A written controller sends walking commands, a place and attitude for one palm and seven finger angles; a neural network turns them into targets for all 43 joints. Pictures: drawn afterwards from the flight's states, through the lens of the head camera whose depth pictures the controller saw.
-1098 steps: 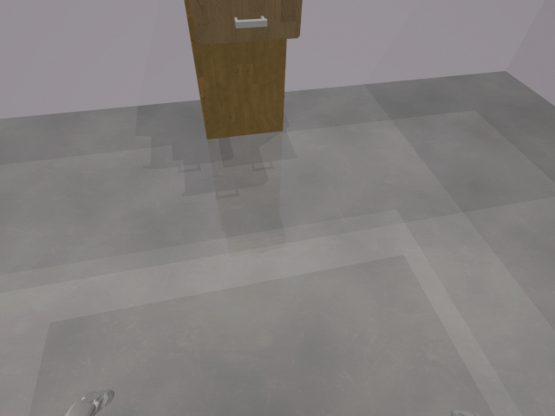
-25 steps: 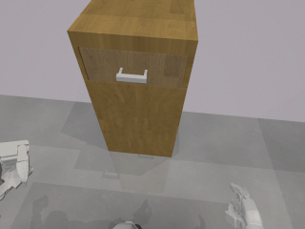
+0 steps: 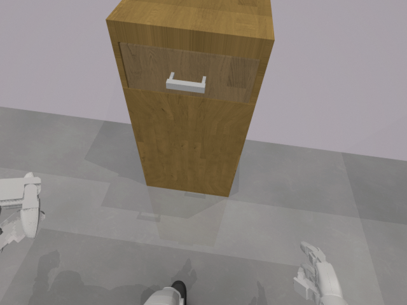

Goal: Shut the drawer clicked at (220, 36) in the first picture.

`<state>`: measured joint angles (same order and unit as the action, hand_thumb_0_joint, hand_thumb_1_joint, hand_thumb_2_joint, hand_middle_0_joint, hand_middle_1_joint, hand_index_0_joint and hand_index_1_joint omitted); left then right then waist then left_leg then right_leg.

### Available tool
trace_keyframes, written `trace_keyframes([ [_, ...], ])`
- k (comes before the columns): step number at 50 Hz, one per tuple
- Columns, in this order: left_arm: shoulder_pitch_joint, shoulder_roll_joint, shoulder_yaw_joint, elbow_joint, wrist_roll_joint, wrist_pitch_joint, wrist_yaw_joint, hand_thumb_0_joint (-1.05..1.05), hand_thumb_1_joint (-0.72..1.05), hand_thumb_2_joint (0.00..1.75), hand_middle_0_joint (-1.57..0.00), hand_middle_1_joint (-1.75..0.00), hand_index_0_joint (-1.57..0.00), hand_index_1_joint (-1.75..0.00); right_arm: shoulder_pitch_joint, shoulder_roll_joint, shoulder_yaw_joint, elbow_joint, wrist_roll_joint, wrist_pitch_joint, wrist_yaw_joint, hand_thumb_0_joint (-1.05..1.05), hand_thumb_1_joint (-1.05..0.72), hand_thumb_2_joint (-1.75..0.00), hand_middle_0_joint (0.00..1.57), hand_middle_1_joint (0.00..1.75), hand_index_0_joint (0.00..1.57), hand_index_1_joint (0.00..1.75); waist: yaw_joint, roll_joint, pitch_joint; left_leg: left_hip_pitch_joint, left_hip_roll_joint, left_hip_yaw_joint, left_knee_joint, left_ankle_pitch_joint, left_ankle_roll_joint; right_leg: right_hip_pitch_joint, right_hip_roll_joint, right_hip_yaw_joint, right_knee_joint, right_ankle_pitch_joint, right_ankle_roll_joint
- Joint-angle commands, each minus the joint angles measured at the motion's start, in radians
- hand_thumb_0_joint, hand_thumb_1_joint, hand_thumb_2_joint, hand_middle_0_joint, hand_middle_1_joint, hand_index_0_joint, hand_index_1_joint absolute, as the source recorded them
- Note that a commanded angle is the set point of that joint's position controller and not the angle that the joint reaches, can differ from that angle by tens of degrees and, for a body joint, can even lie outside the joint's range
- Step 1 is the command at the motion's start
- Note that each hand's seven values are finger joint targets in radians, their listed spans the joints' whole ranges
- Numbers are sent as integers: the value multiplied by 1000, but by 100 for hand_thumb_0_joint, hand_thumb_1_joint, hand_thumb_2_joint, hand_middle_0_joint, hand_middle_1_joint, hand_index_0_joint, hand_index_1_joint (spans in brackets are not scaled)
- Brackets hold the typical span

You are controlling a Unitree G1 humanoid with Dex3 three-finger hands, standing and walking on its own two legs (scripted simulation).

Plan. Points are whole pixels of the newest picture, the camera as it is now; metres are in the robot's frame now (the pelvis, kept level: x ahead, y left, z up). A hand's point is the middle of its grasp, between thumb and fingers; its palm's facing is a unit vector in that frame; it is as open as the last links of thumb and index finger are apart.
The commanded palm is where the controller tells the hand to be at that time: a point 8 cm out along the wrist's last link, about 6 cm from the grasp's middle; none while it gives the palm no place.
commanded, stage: step back with the hand held close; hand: left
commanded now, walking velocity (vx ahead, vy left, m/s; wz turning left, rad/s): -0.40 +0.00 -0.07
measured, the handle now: (187, 81) +0.72 +0.11 +0.00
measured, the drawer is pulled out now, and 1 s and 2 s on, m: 0.00 0.00 0.00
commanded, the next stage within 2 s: stop stepping back and stand still in 0.10 s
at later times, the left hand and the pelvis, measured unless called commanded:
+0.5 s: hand out of the picture +0.12 +0.26 +0.18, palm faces +0.30 -0.84 -0.45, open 3.3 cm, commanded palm +0.05 +0.30 +0.19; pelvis -0.09 +0.02 +0.01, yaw -1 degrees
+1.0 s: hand out of the picture +0.11 +0.25 +0.18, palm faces +0.35 -0.82 -0.46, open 3.3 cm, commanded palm none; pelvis -0.09 +0.01 +0.01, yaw -1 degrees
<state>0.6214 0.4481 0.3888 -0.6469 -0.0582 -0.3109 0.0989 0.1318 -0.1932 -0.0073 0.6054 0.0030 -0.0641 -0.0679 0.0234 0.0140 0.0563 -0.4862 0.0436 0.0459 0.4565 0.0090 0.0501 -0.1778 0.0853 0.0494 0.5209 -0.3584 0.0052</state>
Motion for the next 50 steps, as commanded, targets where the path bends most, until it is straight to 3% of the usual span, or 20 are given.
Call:
trace_keyframes([
  [1, -10, 144, 154, -107, -29, -52, 21, 0, 90, 90, -140, -160, -140, -160, -74, -149, -68, -167, -18, -51, -13, 0, -90, -90, 20, 30, 20, 30, -29, 227, -184, 198, 201, -218, -260, -370, 23, -97, -9, -24, 45, -72, 15],
  [5, 60, 137, 163, -85, -37, -33, 13, 0, 90, 90, -140, -160, -140, -160, -80, -143, -75, -186, -20, -33, 0, 0, -90, -90, 20, 30, 20, 30, -9, 109, -165, -15, 170, -164, -220, -583, -36, 17, -42, -2, -12, -164, -54],
  [7, 66, 155, 142, -142, -35, -32, 24, 0, 90, 90, -140, -160, -140, -160, -32, -115, -81, -177, 10, -30, 12, 0, -90, -90, 20, 30, 20, 30, -23, -222, -189, 314, -55, -20, 424, -377, -109, -490, -361, 381, -411, -370, -165],
  [8, 13, 146, 110, -156, -20, -13, 40, 0, 90, 90, -140, -160, -140, -160, -67, -115, -78, -164, 0, -22, 20, 0, -90, -90, 20, 30, 20, 30, -5, -243, -99, 154, -89, -57, 654, -435, -103, -472, -461, 416, -427, -202, -226],
  [10, -14, 124, 106, -136, 3, 12, 44, 0, 90, 90, -140, -160, -140, -160, -69, -88, -59, -161, -7, -19, 16, 0, -90, -90, 20, 30, 20, 30, -28, -188, -107, 39, -40, -70, 688, -435, -81, -355, -381, 212, -300, 115, -172],
  [13, -39, 124, 96, -140, 1, 6, 45, 0, 90, 90, -140, -160, -140, -160, -61, -117, -34, -173, 6, -40, -20, 0, -90, -90, 20, 30, 20, 30, -54, -71, -52, 189, -23, -47, 43, -314, -54, -240, -209, 37, -75, 219, -70],
  [14, -23, 109, 91, -161, 0, -8, 49, 0, 90, 90, -140, -160, -140, -160, -34, -137, -37, -167, 10, -65, -29, 0, -90, -90, 20, 30, 20, 30, -45, 74, -99, 244, 1, -49, -159, -247, -44, -158, -158, 23, 32, 217, -40],
  [16, -70, 131, 98, -241, 20, -31, 68, 0, 90, 90, -140, -160, -140, -160, 35, -144, -48, -174, -5, -107, -23, 0, -90, -90, 20, 30, 20, 30, -28, 296, -179, 423, 259, -344, -146, 108, 45, -330, -86, -12, 263, -142, 2],
  [18, -17, 130, 127, -164, 9, -25, 68, 0, 90, 90, -140, -160, -140, -160, 55, -123, -57, -155, -8, -134, -16, 0, -90, -90, 20, 30, 20, 30, -33, 130, -218, 471, 276, -351, -160, 89, 86, -357, -68, 4, 370, -154, 10],
  [19, -48, 148, 131, -268, -2, -18, 65, 0, 90, 90, -140, -160, -140, -160, 53, -118, -53, -162, -14, -146, -10, 0, -90, -90, 20, 30, 20, 30, -41, 227, -226, 443, 267, -392, -185, 66, 60, -343, -86, 10, 398, -151, 16],
  [22, 28, 121, 118, -317, 12, 9, 66, 0, 90, 90, -140, -160, -140, -160, 31, -123, -47, -162, -3, -162, 21, 0, -90, -90, 20, 30, 20, 30, -30, 171, -228, 389, 216, -239, -160, -13, 53, -225, -98, -29, 282, -38, 16],
  [27, 136, 108, 125, -140, 17, 54, 76, 0, 90, 90, -140, -160, -140, -160, -19, -134, -34, -171, -7, -105, 14, 0, -90, -90, 20, 30, 20, 30, -34, 176, -99, -40, 133, -139, -241, -668, 17, 138, -62, -139, 1, -50, -18],
  [29, 85, 109, 120, -66, 21, 60, 74, 0, 90, 90, -140, -160, -140, -160, -23, -127, -40, -168, -10, -68, 1, 0, -90, -90, 20, 30, 20, 30, -41, 5, -43, -84, 37, -72, -19, -642, -15, 92, -136, 10, -181, -177, -73],
  [31, 12, 136, 131, -48, 1, 62, 68, 0, 90, 90, -140, -160, -140, -160, 7, -128, -47, -140, -11, -47, 1, 0, -90, -90, 20, 30, 20, 30, -43, -253, -7, -38, -38, -23, 385, -406, -38, -112, -396, 355, -399, -303, -184],
  [36, -25, 65, 60, -41, 16, 51, 69, 0, 90, 90, -140, -160, -140, -160, -11, -114, -34, -126, 6, -72, -9, 0, -90, -90, 20, 30, 20, 30, -50, -163, -64, 234, -6, -26, 133, -332, -17, -199, -300, 111, -245, -160, -120],
  [38, -55, 69, 51, -100, 17, 29, 66, 0, 90, 90, -140, -160, -140, -160, -23, -127, -29, -124, 0, -96, -19, 0, -90, -90, 20, 30, 20, 30, -46, -10, -51, 313, 14, -61, -48, -313, -1, -195, -213, 26, -141, -96, -64],
  [40, -79, 73, 49, -162, 27, 13, 70, 0, 90, 90, -140, -160, -140, -160, -19, -154, -34, -141, -3, -111, -20, 0, -90, -90, 20, 30, 20, 30, -27, 134, -46, 255, 139, -260, -162, -346, 51, -142, -115, -30, -20, 23, -3],
  [43, -73, 98, 81, -172, 46, 10, 69, 0, 90, 90, -140, -160, -140, -160, -16, -132, -27, -139, 0, -126, -22, 0, -90, -90, 20, 30, 20, 30, -26, 196, -11, 96, 140, -265, -259, -580, 47, -37, -91, -52, 16, 5, 6],
  [49, 13, 79, 91, -88, 27, 7, 67, 0, 90, 90, -140, -160, -140, -160, 12, -126, -39, -137, 0, -130, -1, 0, -90, -90, 20, 30, 20, 30, -25, -8, -115, 209, 29, -85, -26, -204, -9, 26, -154, 39, -150, 229, -21],
  [50, -137, -21, -280, 754, 122, 194, -79, 0, 90, 90, -140, -160, -140, -160, -28, -296, -96, 113, -3, -132, 80, 0, -90, -90, 20, 30, 20, 30, -63, -60, -119, 166, 35, -80, 218, 19, -23, -76, -267, 9, 4, 605, -55],
])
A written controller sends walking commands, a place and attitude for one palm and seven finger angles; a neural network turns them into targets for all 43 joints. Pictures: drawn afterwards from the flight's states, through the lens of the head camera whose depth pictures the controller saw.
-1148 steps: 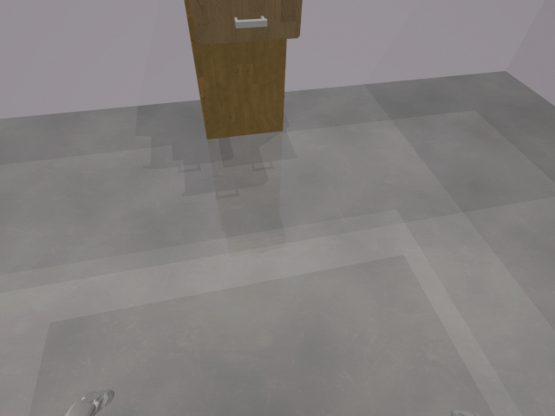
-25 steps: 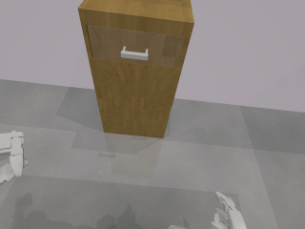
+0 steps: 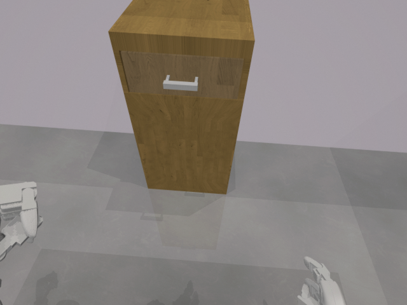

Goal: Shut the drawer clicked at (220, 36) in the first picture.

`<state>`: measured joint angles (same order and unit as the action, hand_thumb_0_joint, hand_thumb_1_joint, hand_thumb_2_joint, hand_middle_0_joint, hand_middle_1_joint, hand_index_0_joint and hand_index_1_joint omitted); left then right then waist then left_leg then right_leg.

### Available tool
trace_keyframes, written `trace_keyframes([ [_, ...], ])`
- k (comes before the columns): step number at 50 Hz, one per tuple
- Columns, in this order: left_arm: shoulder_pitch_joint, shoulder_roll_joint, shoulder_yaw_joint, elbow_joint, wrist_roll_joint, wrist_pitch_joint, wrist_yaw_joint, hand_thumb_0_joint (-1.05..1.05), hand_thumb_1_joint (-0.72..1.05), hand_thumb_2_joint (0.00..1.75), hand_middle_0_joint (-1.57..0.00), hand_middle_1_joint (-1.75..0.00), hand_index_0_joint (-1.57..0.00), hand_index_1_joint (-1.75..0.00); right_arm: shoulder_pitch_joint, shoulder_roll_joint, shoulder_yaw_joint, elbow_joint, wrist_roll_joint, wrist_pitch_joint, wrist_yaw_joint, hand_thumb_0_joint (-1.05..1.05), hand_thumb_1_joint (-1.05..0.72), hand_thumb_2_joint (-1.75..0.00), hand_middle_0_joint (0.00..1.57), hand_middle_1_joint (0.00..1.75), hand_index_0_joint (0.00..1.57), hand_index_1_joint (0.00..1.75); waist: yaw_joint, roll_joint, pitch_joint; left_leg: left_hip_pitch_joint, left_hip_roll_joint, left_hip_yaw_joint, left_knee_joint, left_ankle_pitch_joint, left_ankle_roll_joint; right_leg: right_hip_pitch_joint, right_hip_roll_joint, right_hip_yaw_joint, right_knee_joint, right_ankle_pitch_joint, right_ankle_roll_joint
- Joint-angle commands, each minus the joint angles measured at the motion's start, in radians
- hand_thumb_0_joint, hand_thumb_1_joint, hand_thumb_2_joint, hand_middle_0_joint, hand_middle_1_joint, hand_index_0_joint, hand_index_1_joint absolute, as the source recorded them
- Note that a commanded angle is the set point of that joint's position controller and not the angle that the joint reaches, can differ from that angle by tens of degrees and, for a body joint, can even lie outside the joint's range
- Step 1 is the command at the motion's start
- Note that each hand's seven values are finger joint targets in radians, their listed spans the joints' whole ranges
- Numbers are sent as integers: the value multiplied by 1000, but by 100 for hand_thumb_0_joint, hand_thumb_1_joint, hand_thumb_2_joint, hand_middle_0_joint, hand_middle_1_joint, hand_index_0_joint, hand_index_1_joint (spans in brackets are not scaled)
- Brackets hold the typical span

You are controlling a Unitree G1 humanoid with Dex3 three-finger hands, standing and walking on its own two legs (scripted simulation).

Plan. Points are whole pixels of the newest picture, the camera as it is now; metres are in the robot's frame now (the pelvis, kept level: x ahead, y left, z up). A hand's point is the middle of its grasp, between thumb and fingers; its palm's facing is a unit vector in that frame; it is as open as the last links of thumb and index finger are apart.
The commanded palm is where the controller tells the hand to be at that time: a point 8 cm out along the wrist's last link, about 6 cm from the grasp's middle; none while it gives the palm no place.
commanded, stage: let the arm hang, fingers relaxed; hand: left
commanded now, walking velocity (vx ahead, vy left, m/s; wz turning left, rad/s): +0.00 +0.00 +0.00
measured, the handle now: (181, 82) +0.81 +0.12 -0.01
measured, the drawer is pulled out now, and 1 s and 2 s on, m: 0.00 0.00 0.00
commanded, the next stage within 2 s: look to check the result in 1.10 s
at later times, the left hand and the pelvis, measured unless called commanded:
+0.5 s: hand out of the picture -0.03 +0.21 -0.17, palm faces +0.08 -0.97 -0.22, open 4.5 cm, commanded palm none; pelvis -0.01 +0.01 +0.00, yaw +2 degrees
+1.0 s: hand out of the picture -0.02 +0.16 -0.17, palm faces +0.07 -0.99 -0.16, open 7.3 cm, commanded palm none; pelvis -0.01 +0.01 +0.00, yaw +1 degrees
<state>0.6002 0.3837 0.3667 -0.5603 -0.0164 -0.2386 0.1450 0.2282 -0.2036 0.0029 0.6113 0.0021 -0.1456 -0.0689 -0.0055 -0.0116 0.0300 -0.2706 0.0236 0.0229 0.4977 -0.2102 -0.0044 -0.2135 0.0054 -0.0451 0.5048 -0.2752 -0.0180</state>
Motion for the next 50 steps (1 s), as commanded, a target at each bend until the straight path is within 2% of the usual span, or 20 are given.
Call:
trace_keyframes([
  [1, -119, -12, -245, 675, 58, 195, -143, 0, 90, 90, -136, -156, -136, -156, -31, -179, -102, 86, 12, 12, 79, 0, -90, -90, 20, 30, 20, 30, -29, -55, -173, 14, 49, -60, 162, 181, 13, -44, -198, 145, 6, 539, -57],
  [2, -120, -30, -258, 670, 60, 213, -147, 0, 90, 90, -132, -151, -132, -151, -15, -168, -99, 77, 7, 20, 74, 0, -90, -90, 20, 30, 20, 30, -37, -72, -168, 26, 50, -56, 160, 204, 13, -46, -181, 122, 15, 538, -49],
  [3, -153, -46, -259, 702, 54, 213, -148, 0, 90, 90, -128, -147, -128, -147, -2, -153, -85, 88, 2, 42, 73, 0, -90, -90, 20, 30, 20, 30, -24, -98, -183, 0, 48, -60, 160, 174, 25, -47, -181, 88, 22, 435, -52],
  [5, -227, -34, -269, 795, 52, 221, -146, 0, 90, 90, -120, -138, -120, -138, -14, -150, -67, 78, -10, 84, 72, 0, -90, -90, 20, 30, 20, 30, -17, -244, -129, -31, 33, -72, 166, 141, 43, -73, -162, 79, 7, 329, -60],
  [6, -253, -34, -272, 847, 53, 224, -145, 0, 90, 90, -116, -134, -116, -134, -21, -154, -66, 82, -17, 97, 70, 0, -90, -90, 20, 30, 20, 30, -11, -298, -115, -43, 23, -73, 165, 142, 49, -61, -163, 84, -2, 344, -66],
  [7, -288, -23, -275, 903, 55, 229, -141, 0, 90, 90, -112, -130, -112, -130, -27, -162, -68, 89, -24, 106, 69, 0, -90, -90, 20, 30, 20, 30, -12, -304, -103, -45, 18, -70, 157, 167, 47, -56, -165, 86, 8, 352, -76],
  [9, -300, -27, -285, 1016, 47, 242, -134, 0, 90, 90, -104, -121, -104, -121, -29, -139, -61, 117, -30, 124, 65, 0, -90, -90, 20, 30, 20, 30, -5, -191, -88, -15, 18, -62, 125, 231, 49, -43, -160, 82, 16, 374, -65],
  [11, -316, -41, -298, 1117, 40, 249, -127, 0, 90, 90, -96, -112, -96, -112, -28, -129, -50, 154, -32, 134, 59, 0, -90, -90, 20, 30, 20, 30, -2, -11, -70, 6, 52, -109, 42, 264, 60, -49, -114, 69, 12, 213, -37],
  [12, -315, -38, -303, 1165, 38, 253, -125, 0, 90, 90, -92, -108, -92, -108, -39, -140, -45, 169, -32, 137, 58, 0, -90, -90, 20, 30, 20, 30, 10, 91, -47, -23, 72, -141, -5, 237, 68, -39, -89, 58, 5, 110, -22],
  [13, -305, -48, -306, 1221, 34, 252, -124, 0, 90, 90, -88, -104, -88, -104, -39, -126, -40, 189, -31, 138, 56, 0, -90, -90, 20, 30, 20, 30, 16, 151, -40, -50, 79, -157, -44, 184, 75, -2, -80, 54, -18, 51, -17],
  [16, -272, -81, -302, 1337, 31, 245, -121, 0, 90, 90, -76, -91, -76, -91, -17, -89, -42, 235, -31, 148, 47, 0, -90, -90, 20, 30, 20, 30, 18, 219, -45, -54, 60, -138, -73, 1, 60, 23, -85, 74, -92, -3, -37],
  [19, -291, -75, -314, 1418, 29, 243, -126, 0, 90, 90, -64, -78, -64, -78, 34, -82, -43, 281, -27, 155, 44, 0, -90, -90, 20, 30, 20, 30, 6, 184, -51, -33, 62, -142, -95, -79, 55, 20, -89, 72, -134, -47, -46],
  [22, -289, -75, -321, 1483, 28, 241, -127, 0, 90, 90, -52, -65, -52, -65, 73, -89, -48, 316, -23, 158, 41, 0, -90, -90, 20, 30, 20, 30, 3, 95, -14, -29, 69, -152, -125, -120, 56, -5, -83, 67, -159, -75, -47],
  [23, -288, -81, -323, 1505, 27, 242, -127, 0, 90, 90, -48, -60, -48, -60, 87, -85, -48, 330, -23, 159, 41, 0, -90, -90, 20, 30, 20, 30, -1, 93, 2, -33, 72, -155, -141, -152, 56, -18, -83, 65, -166, -100, -47],
  [24, -280, -82, -324, 1524, 28, 242, -127, 0, 90, 90, -44, -56, -44, -56, 101, -83, -48, 342, -23, 158, 40, 0, -90, -90, 20, 30, 20, 30, 0, 62, 2, -30, 72, -155, -150, -154, 58, -18, -81, 65, -168, -99, -45],
  [29, -245, -108, -334, 1600, 26, 236, -122, 0, 90, 90, -24, -34, -24, -34, 138, -64, -45, 396, -19, 151, 36, 0, -90, -90, 20, 30, 20, 30, 0, 11, 14, 11, 71, -140, -155, -107, 60, -37, -88, 67, -178, -82, -43],
  [30, -240, -114, -336, 1610, 26, 236, -120, 0, 90, 90, -20, -30, -20, -30, 144, -58, -44, 406, -19, 152, 35, 0, -90, -90, 20, 30, 20, 30, -1, 8, 28, 10, 72, -137, -158, -110, 59, -47, -88, 67, -181, -90, -43],
  [39, -210, -156, -339, 1668, 26, 236, -110, 0, 90, 90, -20, -30, -20, -30, 174, -5, -35, 470, -20, 151, 31, 0, -90, -90, 20, 30, 20, 30, 2, 24, 87, -3, 65, -117, -168, -93, 55, -69, -86, 68, -177, -82, -37],
  [43, -203, -170, -337, 1675, 27, 235, -107, 0, 90, 90, -20, -30, -20, -30, 181, 12, -37, 481, -20, 150, 31, 0, -90, -90, 20, 30, 20, 30, 4, 15, 94, -10, 61, -108, -164, -96, 54, -75, -86, 73, -179, -96, -36],
  [50, -213, -191, -334, 1681, 24, 228, -105, 0, 90, 90, -20, -30, -20, -30, 195, 36, -35, 498, -19, 142, 24, 0, -90, -90, 20, 30, 20, 30, 1, 30, 64, 15, 62, -95, -145, -3, 49, -42, -88, 71, -166, -12, -39],
])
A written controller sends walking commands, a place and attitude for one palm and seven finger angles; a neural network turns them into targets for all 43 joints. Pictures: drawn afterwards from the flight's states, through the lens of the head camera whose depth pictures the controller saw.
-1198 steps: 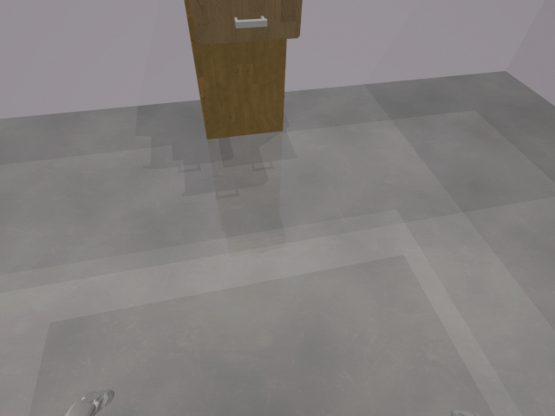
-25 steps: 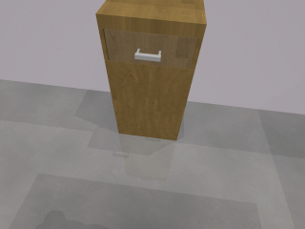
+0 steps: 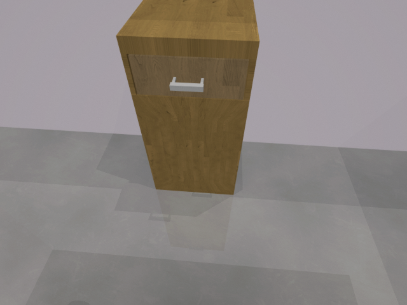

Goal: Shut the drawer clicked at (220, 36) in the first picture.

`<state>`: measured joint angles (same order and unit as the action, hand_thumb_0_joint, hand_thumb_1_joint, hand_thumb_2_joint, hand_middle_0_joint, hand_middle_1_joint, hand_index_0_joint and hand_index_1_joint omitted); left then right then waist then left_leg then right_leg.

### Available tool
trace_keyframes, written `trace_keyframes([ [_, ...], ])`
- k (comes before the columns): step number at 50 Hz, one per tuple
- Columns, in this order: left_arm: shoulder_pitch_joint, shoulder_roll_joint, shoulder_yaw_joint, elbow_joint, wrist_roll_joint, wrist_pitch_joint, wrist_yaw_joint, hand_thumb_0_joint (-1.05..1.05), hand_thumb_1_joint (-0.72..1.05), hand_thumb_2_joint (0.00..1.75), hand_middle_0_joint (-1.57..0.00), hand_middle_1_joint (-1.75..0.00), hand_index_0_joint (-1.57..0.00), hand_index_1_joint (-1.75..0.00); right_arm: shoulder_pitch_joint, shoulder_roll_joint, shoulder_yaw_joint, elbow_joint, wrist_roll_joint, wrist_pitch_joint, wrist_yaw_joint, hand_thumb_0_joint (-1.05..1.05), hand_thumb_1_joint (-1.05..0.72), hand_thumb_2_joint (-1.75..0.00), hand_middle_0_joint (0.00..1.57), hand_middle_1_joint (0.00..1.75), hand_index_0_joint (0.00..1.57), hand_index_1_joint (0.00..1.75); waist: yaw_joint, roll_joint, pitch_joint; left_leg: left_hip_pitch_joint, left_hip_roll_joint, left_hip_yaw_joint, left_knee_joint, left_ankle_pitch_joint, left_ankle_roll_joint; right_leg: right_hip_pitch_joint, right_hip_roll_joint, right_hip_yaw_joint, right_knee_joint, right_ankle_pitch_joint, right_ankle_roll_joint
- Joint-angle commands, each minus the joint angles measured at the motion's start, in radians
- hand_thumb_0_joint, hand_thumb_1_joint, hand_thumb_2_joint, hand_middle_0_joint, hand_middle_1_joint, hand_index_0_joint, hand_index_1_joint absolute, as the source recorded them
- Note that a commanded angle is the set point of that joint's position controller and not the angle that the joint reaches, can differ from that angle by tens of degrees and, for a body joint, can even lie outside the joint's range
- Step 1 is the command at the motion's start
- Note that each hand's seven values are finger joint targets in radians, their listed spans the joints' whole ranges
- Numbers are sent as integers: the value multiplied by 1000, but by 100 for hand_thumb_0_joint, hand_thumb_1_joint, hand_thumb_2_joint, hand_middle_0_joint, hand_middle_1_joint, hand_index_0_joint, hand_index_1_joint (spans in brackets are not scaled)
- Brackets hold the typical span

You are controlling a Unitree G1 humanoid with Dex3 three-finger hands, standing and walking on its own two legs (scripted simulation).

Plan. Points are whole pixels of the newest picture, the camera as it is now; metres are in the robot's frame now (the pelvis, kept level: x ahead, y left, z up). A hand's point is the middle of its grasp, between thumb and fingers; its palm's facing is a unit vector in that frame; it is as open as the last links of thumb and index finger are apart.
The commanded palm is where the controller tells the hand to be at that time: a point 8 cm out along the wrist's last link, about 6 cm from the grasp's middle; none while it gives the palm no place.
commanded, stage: let the arm hang, fingers relaxed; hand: left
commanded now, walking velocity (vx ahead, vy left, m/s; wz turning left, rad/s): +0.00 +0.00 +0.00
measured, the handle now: (187, 83) +0.82 +0.10 -0.01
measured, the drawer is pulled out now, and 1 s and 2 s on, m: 0.00 0.00 0.00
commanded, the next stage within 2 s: look to check the result in 0.10 s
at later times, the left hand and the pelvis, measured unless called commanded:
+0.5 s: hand out of the picture -0.01 +0.13 -0.17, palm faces +0.07 -0.98 -0.16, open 7.4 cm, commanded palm none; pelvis +0.01 -0.02 +0.00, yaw +0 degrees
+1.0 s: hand out of the picture +0.01 +0.13 -0.17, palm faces +0.07 -0.98 -0.16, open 7.4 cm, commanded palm none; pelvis +0.03 -0.02 +0.00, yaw +0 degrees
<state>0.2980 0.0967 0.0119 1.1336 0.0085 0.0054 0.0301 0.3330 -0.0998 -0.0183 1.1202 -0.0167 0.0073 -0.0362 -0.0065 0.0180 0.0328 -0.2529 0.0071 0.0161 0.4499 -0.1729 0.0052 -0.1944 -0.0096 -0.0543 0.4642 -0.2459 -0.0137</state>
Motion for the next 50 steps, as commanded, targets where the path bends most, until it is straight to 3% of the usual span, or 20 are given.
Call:
trace_keyframes([
  [1, 90, 94, 22, -12, -1, -16, 10, 0, 90, 90, -20, -30, -20, -30, 91, -66, -14, -8, 0, -12, -9, 0, -90, -90, 20, 30, 20, 30, 4, 9, 58, -2, 78, -86, -94, -24, 39, -53, -74, 80, -124, -28, -43],
  [17, 93, 87, 22, -5, -2, -19, 15, 0, 90, 90, -20, -30, -20, -30, 91, -64, -17, 2, 2, -5, -12, 0, -90, -90, 20, 30, 20, 30, -2, -19, 72, 37, 78, -67, -62, -1, 30, -77, -77, 88, -151, -53, -48],
  [24, 95, 86, 22, -2, -3, -22, 15, 0, 90, 90, -20, -30, -20, -30, 83, -60, -12, 10, 3, -10, -14, 0, -90, -90, 20, 30, 20, 30, 0, -17, 57, 51, 83, -59, -55, 69, 28, -41, -80, 83, -142, 35, -45],
  [50, 89, 92, 25, -5, -4, -23, 16, 0, 90, 90, -20, -30, -20, -30, 65, -70, -10, 17, 4, -12, -20, 0, -90, -90, 20, 30, 20, 30, 2, -19, 48, 75, 87, -57, -58, 114, 24, 4, -79, 74, -143, 113, -41],
])
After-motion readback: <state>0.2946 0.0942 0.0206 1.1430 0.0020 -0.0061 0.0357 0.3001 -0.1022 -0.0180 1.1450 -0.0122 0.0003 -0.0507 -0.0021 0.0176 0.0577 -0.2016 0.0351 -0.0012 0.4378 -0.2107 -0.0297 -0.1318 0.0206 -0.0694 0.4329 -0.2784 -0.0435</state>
